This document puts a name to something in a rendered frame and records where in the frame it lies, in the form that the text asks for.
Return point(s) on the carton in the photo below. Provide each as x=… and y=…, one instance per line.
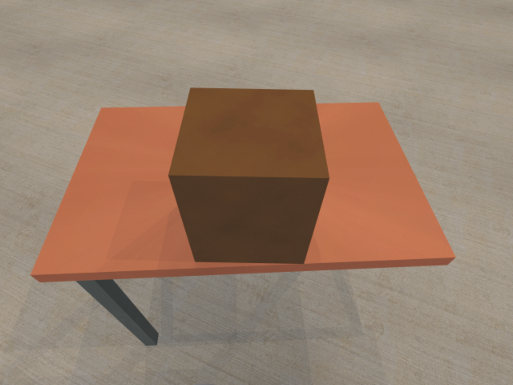
x=249, y=174

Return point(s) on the table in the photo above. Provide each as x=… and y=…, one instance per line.
x=119, y=218

